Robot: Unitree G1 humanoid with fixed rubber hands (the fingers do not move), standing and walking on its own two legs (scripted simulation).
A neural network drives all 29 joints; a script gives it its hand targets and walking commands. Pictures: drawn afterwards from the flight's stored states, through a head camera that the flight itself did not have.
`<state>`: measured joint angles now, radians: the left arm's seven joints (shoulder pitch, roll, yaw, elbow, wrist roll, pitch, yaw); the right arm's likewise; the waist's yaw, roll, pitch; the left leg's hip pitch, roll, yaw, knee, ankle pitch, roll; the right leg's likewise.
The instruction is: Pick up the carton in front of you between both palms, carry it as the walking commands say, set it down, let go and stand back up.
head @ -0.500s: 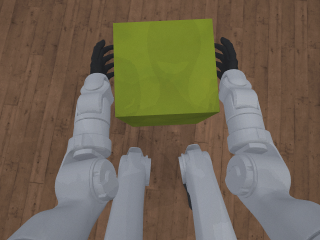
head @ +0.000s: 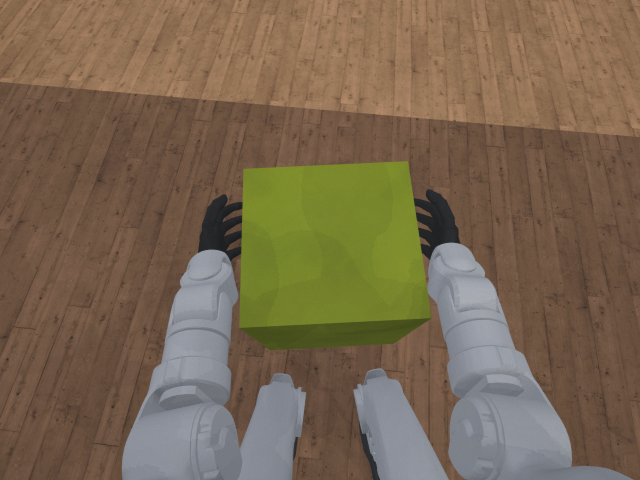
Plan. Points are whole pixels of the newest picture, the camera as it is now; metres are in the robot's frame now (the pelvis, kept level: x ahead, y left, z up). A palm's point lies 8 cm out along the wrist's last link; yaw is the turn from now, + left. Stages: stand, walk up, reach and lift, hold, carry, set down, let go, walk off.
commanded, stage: reach and lift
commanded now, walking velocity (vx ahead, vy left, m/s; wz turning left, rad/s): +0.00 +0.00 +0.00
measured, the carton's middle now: (329, 268) +0.39 +0.00 -0.11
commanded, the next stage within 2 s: hold in 1.68 s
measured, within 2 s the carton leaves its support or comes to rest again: neither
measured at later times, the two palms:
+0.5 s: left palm (167, 230) +0.36 +0.15 +0.11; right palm (494, 221) +0.36 -0.15 +0.11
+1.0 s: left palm (130, 219) +0.34 +0.15 +0.18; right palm (534, 208) +0.34 -0.15 +0.18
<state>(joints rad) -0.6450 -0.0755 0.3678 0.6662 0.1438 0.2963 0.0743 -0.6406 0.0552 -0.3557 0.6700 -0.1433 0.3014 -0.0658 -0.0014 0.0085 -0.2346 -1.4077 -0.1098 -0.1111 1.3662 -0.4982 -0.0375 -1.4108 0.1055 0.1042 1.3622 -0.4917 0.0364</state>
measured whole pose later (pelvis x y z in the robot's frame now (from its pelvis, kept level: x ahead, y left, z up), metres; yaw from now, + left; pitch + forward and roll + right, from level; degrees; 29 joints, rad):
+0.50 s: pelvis +0.05 +0.00 +0.13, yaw +0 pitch +11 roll +0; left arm -0.30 -0.14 0.29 0.53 0.18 0.36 0.05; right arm -0.29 0.12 -0.28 0.53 -0.17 0.37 -0.05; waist 0.00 0.01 -0.17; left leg -0.57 -0.07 -0.14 0.71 -0.33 -0.01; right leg -0.58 0.07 0.14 0.71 -0.33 0.01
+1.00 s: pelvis +0.04 +0.00 +0.15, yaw +0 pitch -4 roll +0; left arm -0.33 -0.16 0.32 0.41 0.28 0.61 -0.01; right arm -0.32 0.16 -0.30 0.40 -0.28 0.62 0.01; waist 0.00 0.00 -0.01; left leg -0.19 -0.06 -0.14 0.49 -0.23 -0.01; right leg -0.19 0.05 0.14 0.48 -0.23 0.01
